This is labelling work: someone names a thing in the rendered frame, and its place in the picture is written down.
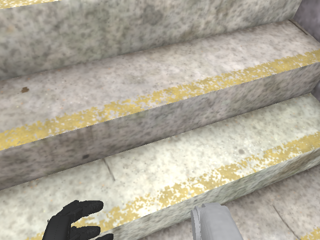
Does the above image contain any left robot hand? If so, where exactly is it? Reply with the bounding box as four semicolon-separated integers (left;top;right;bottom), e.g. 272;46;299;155
42;200;114;240

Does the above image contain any right robot thigh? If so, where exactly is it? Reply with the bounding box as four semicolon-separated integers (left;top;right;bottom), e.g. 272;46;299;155
190;202;244;240

